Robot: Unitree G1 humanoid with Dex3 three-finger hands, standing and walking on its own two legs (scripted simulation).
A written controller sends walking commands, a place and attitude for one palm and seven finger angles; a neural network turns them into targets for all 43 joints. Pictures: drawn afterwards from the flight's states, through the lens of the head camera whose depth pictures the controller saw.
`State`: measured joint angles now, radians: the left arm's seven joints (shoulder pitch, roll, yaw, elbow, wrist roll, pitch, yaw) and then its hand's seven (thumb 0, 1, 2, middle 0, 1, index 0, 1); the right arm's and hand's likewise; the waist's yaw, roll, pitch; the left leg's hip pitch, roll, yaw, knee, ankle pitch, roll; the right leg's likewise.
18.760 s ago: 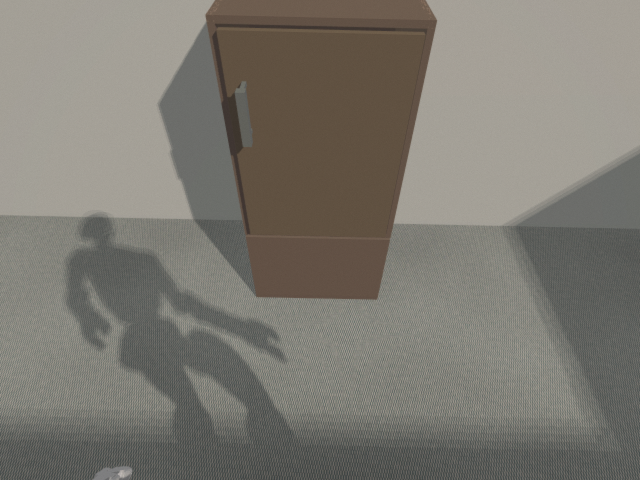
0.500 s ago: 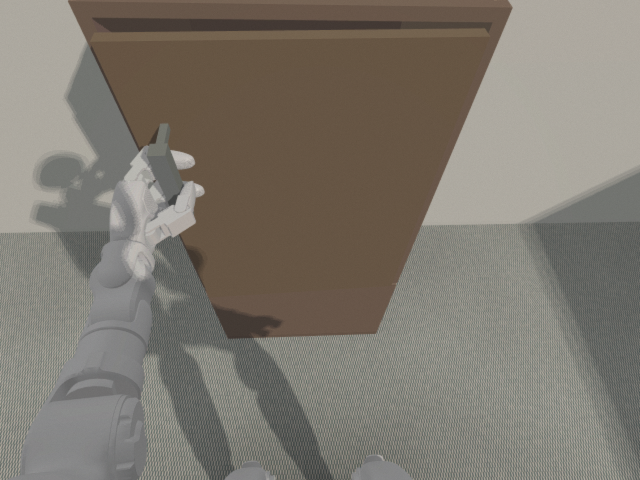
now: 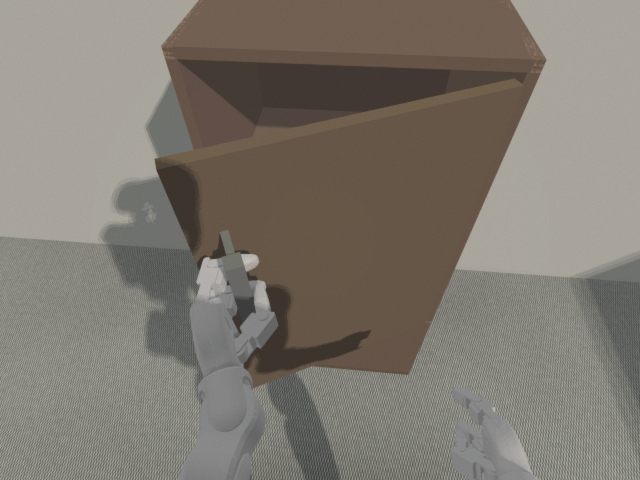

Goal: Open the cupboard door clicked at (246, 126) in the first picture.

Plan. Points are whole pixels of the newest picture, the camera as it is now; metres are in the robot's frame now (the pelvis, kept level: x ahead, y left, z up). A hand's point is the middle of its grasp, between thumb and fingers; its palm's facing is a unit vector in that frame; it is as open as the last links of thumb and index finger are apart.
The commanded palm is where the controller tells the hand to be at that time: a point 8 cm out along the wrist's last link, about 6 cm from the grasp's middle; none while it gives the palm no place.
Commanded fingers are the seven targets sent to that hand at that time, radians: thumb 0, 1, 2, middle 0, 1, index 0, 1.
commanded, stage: pull the door open along its arc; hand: left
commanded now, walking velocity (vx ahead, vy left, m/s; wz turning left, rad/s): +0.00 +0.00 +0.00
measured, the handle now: (238, 281) +0.34 +0.13 +0.07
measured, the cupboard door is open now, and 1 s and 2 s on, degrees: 26 36 37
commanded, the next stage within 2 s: open thumb and fingers to let go in 0.26 s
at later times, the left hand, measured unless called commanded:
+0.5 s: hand (292, 362) +0.24 +0.05 +0.08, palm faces +0.36 -0.93 -0.01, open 6.2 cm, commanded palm +0.18 +0.09 +0.08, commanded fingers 0.00 0.34 0.66 -0.36 -1.29 -0.36 -1.29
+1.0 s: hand (270, 366) +0.23 +0.07 +0.08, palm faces +0.33 -0.94 +0.01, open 13.9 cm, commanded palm +0.18 +0.09 +0.08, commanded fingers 0.00 -0.50 0.30 -0.21 -0.65 -0.21 -0.65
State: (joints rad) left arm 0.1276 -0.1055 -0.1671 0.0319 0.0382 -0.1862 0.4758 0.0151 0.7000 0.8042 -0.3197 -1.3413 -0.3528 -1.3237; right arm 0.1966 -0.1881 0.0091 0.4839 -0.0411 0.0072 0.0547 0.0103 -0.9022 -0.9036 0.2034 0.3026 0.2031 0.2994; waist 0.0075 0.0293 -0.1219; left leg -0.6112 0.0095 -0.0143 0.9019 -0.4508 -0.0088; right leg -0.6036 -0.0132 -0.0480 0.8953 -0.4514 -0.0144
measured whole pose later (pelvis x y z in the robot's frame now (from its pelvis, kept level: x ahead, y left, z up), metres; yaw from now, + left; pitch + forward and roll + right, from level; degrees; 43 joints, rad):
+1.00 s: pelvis -0.01 -0.01 +0.00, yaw +1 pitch +7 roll +0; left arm 0.39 -0.04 -0.28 -0.16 0.07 -0.21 0.48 0.00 -0.42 0.34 -0.28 -1.06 -0.29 -1.06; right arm 0.23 -0.19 0.01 0.48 -0.05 -0.03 0.02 0.01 -0.90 -0.90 0.20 0.30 0.20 0.30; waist 0.00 0.04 -0.11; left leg -0.59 0.01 -0.05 0.92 -0.46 -0.03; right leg -0.58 -0.01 -0.08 0.93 -0.47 -0.04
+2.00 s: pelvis -0.01 +0.01 -0.02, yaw +0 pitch +8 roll -1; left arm 0.65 0.12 -0.19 -0.40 -0.06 -0.23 0.02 -0.01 -0.50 0.30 -0.17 -0.31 -0.19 -0.32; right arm 0.30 -0.22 0.03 0.33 0.01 -0.04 0.01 0.01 -0.90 -0.90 0.21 0.30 0.20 0.30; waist 0.00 0.03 -0.11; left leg -0.66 0.01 -0.02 1.02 -0.50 0.00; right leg -0.65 -0.01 -0.05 1.00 -0.50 -0.01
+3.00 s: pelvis -0.01 +0.02 -0.01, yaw +0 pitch +6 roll -3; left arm 0.72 0.26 0.09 -0.53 -0.25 -0.10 -0.18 -0.01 -0.50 0.30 -0.15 -0.30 -0.15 -0.30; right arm 0.32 -0.22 0.04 0.37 0.06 -0.07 -0.06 0.01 -0.90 -0.90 0.21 0.30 0.20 0.30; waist 0.01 0.05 -0.16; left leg -0.61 0.02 -0.04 1.01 -0.51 0.01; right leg -0.57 0.00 -0.07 0.94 -0.48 0.01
